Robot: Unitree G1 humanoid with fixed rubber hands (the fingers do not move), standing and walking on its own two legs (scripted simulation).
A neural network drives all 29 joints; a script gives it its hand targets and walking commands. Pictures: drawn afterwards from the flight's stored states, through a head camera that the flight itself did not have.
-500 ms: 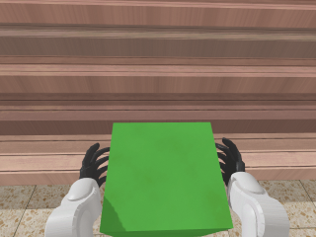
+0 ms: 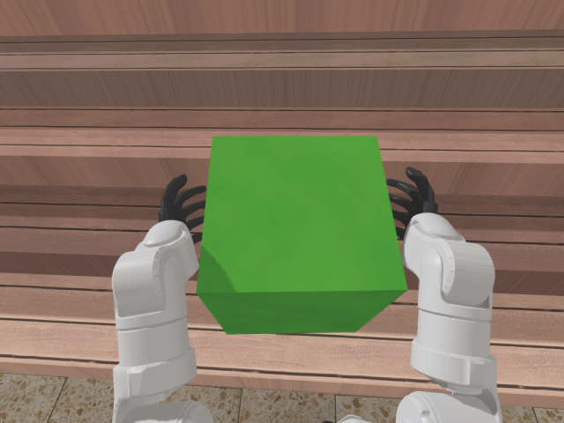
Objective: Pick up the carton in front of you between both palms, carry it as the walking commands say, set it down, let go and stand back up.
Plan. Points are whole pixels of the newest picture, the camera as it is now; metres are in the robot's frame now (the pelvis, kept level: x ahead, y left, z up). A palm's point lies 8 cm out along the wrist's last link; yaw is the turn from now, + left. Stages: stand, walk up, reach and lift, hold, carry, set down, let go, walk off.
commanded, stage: carry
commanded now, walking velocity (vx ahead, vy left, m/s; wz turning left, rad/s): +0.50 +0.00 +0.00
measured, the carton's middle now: (293, 246) +0.35 +0.01 +0.05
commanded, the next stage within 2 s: none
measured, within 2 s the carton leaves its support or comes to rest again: neither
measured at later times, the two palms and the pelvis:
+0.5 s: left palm (222, 61) +0.72 +0.15 +0.15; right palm (382, 66) +0.69 -0.15 +0.14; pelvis +0.37 +0.04 +0.04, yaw -2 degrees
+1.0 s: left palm out of the picture +1.04 +0.22 +0.40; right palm out of the picture +1.08 -0.09 +0.40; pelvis +0.72 +0.02 +0.26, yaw -2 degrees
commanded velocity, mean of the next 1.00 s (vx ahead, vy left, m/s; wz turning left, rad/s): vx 0.50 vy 0.00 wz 0.00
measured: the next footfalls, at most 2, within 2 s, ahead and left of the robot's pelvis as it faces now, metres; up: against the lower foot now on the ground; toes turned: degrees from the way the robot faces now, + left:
left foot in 0.44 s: +0.51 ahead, +0.10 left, +0.15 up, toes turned -1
right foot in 0.86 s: +0.81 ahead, -0.08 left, +0.30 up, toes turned -7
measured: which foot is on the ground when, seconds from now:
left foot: up 0.00-0.42, down 0.44-0.90, up 0.92-1.00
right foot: down 0.00-0.46, up 0.48-0.84, down 0.86-1.00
